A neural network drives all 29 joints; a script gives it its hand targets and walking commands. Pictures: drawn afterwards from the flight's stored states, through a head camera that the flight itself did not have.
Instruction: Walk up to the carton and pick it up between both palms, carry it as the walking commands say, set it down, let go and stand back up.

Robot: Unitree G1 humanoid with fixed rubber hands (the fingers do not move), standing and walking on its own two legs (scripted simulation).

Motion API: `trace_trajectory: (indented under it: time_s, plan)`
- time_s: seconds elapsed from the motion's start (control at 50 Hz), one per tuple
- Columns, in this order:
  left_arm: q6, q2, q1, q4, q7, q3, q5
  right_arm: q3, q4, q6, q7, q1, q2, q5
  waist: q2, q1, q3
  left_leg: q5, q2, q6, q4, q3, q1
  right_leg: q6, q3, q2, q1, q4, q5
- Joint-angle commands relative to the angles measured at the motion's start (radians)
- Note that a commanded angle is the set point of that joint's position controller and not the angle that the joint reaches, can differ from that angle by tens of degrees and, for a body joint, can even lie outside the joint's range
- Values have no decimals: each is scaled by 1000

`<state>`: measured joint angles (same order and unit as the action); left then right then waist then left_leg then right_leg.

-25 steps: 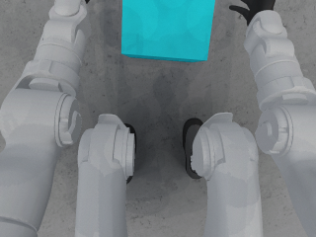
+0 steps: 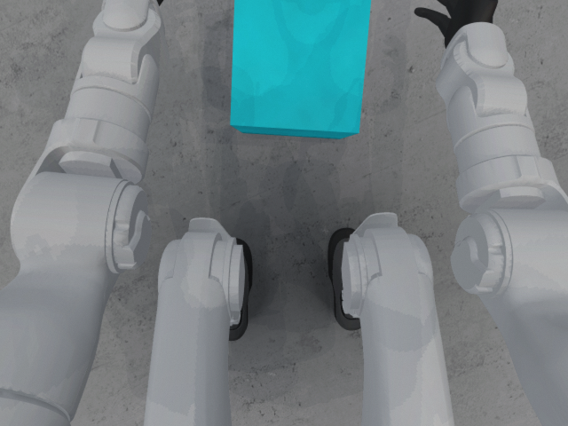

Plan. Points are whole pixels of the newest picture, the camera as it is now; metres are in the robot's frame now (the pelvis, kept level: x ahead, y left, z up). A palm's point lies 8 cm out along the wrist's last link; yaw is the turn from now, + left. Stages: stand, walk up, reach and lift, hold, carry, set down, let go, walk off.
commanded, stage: set down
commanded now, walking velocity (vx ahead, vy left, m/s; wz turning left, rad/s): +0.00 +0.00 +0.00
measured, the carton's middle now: (297, 61) +0.55 -0.02 -0.32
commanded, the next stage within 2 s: let go in 1.08 s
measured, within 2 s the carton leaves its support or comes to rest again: neither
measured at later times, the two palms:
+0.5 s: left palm out of the picture +0.57 +0.16 +0.03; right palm out of the picture +0.53 -0.20 +0.02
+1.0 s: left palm out of the picture +0.57 +0.16 +0.17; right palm out of the picture +0.53 -0.19 +0.17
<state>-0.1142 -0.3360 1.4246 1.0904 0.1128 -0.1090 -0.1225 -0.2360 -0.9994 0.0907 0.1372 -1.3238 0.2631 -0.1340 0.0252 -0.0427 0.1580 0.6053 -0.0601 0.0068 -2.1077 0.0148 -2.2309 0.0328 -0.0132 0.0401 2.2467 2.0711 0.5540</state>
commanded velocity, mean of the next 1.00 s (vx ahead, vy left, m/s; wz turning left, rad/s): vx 0.00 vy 0.00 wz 0.00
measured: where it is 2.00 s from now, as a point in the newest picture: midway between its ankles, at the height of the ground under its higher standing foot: (290, 300)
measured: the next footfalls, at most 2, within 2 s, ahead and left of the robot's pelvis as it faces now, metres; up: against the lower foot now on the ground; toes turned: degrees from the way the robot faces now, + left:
none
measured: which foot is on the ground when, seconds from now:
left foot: down 0.00-1.00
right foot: down 0.00-1.00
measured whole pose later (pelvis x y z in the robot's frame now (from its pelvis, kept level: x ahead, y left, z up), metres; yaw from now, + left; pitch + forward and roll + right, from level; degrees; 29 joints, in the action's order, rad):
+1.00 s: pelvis +0.04 +0.00 +0.26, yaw +1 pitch +46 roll -1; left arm -0.13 -0.21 1.15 0.95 0.01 -0.31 0.09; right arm -0.39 -0.83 0.13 0.04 -1.04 0.12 0.08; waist 0.01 -0.06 -0.11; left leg 0.32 -0.06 0.01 -1.04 0.07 -1.52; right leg 0.02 -0.04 0.04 1.53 1.02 0.29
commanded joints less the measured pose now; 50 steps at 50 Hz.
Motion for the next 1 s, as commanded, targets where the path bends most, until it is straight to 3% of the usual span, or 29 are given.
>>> trace_trajectory:
  time_s: [0.0, 0.06, 0.08, 0.12, 0.14, 0.16, 0.18, 0.2, 0.22, 0.26, 0.28, 0.32, 0.34, 0.36, 0.38, 0.42, 0.48, 0.5, 0.52, 0.64, 0.7, 0.72, 0.74, 0.76, 0.78, 0.86, 0.88, 0.9, 0.98]
  plan:
    - [13, -70, 193, -62, -8, -5, 9, -3, 114, -3, 0, -204, 62, 10, 28, -15, -1170, -350, -20, 11, 210, -50, 646, 15, 82, 36, -663, -176, -350]
    - [15, -80, 190, -184, -3, -63, 34, -31, 125, 7, -3, -141, 49, 66, -64, -35, -1177, -339, -48, 8, 251, -61, 581, 5, 79, 38, -724, -246, -363]
    - [8, -110, 193, -165, -2, -84, 61, -47, 175, 7, 2, -154, 83, 61, 8, -23, -1229, -348, -38, 6, 284, -66, 628, 16, 94, 52, -706, -250, -363]
    - [-2, -112, 189, -189, -8, -113, 93, -47, 251, 16, -2, -180, 61, 73, 0, 18, -1200, -364, -44, 10, 310, -64, 595, 13, 78, 50, -727, -281, -396]
    - [-7, -66, 205, -218, -14, -104, 85, -49, 244, 26, 0, -142, 59, 76, 26, -29, -1211, -365, -44, 13, 340, -79, 618, 8, 73, 61, -774, -305, -408]
    - [-9, -95, 166, -211, -11, -121, 103, -48, 231, 36, 2, -129, 54, 74, 56, 30, -1229, -341, -48, 14, 365, -82, 625, 4, 77, 54, -775, -322, -382]
    - [-19, -46, 157, -203, -10, -78, 70, -64, 210, 35, -6, -107, 43, 84, -19, -66, -1201, -352, -47, 4, 382, -46, 660, 22, 118, 56, -724, -325, -379]
    - [-13, -74, 151, -222, -13, -102, 89, -36, 208, 34, -14, -93, 29, 55, 35, 2, -1193, -350, -43, 5, 388, -57, 708, 9, 96, 50, -666, -341, -348]
    - [-27, -34, 105, -210, -23, -101, 68, -42, 271, 36, -10, -78, 39, 70, -9, -54, -1296, -346, -51, 8, 404, -75, 754, 23, 106, 62, -803, -387, -384]
    - [-33, -77, 127, -242, -22, -95, 117, -83, 274, 45, -12, -96, 74, 80, 96, -3, -1249, -360, -50, 22, 459, -70, 774, 23, 106, 64, -735, -398, -361]
    - [-30, -101, 137, -259, -27, -135, 121, -72, 260, 50, -15, -65, 72, 106, 26, -16, -1226, -363, -49, 27, 451, -71, 767, 24, 90, 58, -752, -428, -363]
    - [-28, -15, 148, -295, -27, -86, 77, -49, 284, 46, -23, -107, 36, 66, 39, -19, -1219, -399, -45, 28, 515, -49, 815, 10, 112, 57, -779, -461, -378]
    - [-32, -59, 126, -184, -31, -149, 113, -76, 199, 48, -27, -70, 46, 106, 47, -20, -1060, -328, -44, 25, 499, -56, 705, 3, 81, 54, -693, -481, -331]
    - [-29, -62, 103, -234, -33, -126, 122, -62, 282, 47, -25, -80, 30, 77, 57, -1, -1212, -360, -52, 23, 540, -60, 842, 30, 109, 58, -757, -504, -358]
    - [-30, -58, 135, -312, -32, -132, 90, -76, 301, 41, -26, -78, 60, 91, 18, -34, -1245, -416, -56, 21, 542, -52, 816, 22, 110, 60, -802, -499, -410]
    - [-41, -44, 126, -249, -39, -115, 101, -71, 297, 52, -19, -84, 40, 74, 78, -27, -1223, -426, -40, 31, 576, -55, 897, 23, 105, 67, -774, -550, -396]
    - [-42, -67, 120, -272, -43, -145, 102, -89, 335, 59, -27, -69, 32, 114, -3, -25, -1262, -381, -45, 21, 631, -60, 876, 15, 80, 55, -903, -616, -384]
    - [-51, -42, 84, -250, -47, -135, 101, -60, 333, 67, -17, -56, 51, 108, 27, -17, -1337, -388, -57, 33, 668, -79, 900, 23, 87, 59, -1012, -647, -423]
    - [-50, -92, 56, -240, -45, -150, 109, -53, 311, 82, -14, -39, 53, 132, -47, -21, -1287, -344, -48, 24, 680, -72, 811, 23, 72, 43, -1067, -657, -406]
    - [-16, -92, 36, -211, -68, -192, 147, -64, 331, 64, -36, -26, -24, 133, -72, 14, -1181, -446, -47, 17, 802, -57, 840, 61, 48, 49, -1119, -758, -518]
    - [-10, -22, 28, -292, -85, -167, 121, -74, 317, 61, -51, 16, -57, 135, -15, -27, -1156, -435, -41, 20, 874, -43, 888, 33, 42, 42, -1184, -808, -531]
    - [-12, -109, 12, -269, -84, -243, 163, -102, 315, 61, -43, 12, -8, 142, -17, 36, -1241, -449, -49, 23, 875, -60, 939, 43, 46, 50, -1189, -846, -541]
    - [-5, -43, 45, -373, -84, -155, 130, -63, 398, 47, -40, -30, -18, 126, -4, -7, -1320, -515, -44, 27, 893, -55, 1022, 41, 50, 36, -1288, -855, -582]
    - [-18, -85, 13, -312, -79, -195, 158, -83, 384, 50, -37, -11, 7, 122, -12, 14, -1361, -590, -44, 30, 896, -36, 1115, 48, 68, 42, -1263, -878, -624]
    - [-20, -16, 1, -333, -86, -157, 142, -100, 331, 52, -41, 61, -6, 128, 58, -25, -1319, -582, -37, 30, 942, -28, 1156, 29, 66, 41, -1250, -901, -612]
    - [-8, 9, -59, -310, -108, -151, 175, -141, 313, 34, -69, 124, -3, 172, 84, -37, -1098, -593, -18, 51, 1065, -11, 1229, 31, 56, 39, -1146, -1043, -562]
    - [-7, 88, 8, -377, -115, -116, 119, -106, 305, 28, -83, 115, -69, 180, 22, -85, -1129, -618, -25, 41, 1084, -10, 1249, 13, 57, 32, -1220, -1061, -610]
    - [1, 59, 15, -307, -117, -159, 143, -109, 317, 17, -82, 70, -44, 164, 74, -42, -1088, -674, -12, 51, 1081, -10, 1255, 20, 48, 22, -1138, -1060, -613]
    - [-3, 65, -118, -174, -97, -264, 289, -222, 245, 9, -109, 128, -35, 276, 77, -27, -958, -572, -7, 45, 1173, 22, 1252, 28, 62, 28, -1054, -1125, -508]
